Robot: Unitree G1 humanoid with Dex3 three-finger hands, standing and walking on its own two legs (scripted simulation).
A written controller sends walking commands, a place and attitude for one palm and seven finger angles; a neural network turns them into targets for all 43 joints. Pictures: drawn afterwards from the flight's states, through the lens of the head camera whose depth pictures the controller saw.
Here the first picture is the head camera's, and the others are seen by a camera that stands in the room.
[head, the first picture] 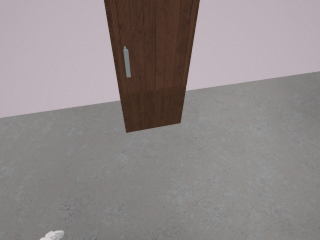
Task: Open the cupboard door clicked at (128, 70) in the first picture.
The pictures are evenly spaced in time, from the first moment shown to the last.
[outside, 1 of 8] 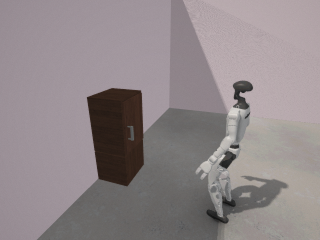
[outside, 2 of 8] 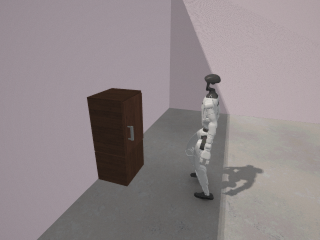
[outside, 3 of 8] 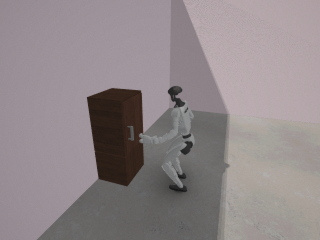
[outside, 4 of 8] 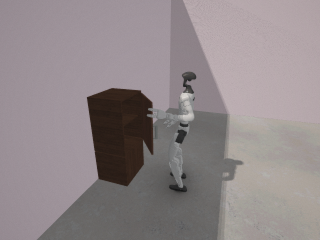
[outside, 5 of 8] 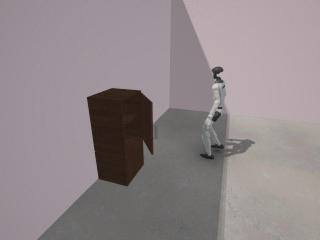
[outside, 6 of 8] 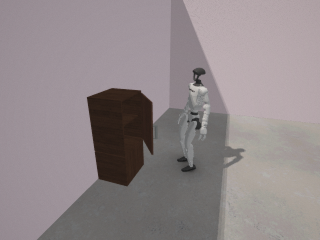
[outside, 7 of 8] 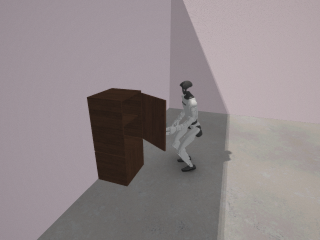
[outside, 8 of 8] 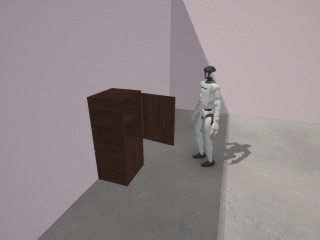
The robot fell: no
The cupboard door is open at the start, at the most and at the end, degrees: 0 83 83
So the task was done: yes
